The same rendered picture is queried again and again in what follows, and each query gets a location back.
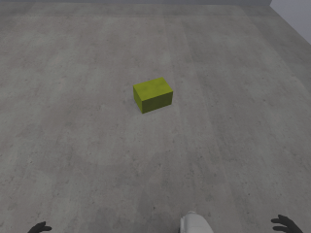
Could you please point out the robot left hand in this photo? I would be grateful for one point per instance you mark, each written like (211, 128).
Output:
(40, 227)

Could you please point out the robot right thigh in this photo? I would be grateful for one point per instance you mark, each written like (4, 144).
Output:
(193, 223)

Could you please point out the carton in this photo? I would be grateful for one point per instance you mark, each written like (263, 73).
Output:
(152, 95)

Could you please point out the robot right hand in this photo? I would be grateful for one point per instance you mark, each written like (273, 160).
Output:
(291, 227)

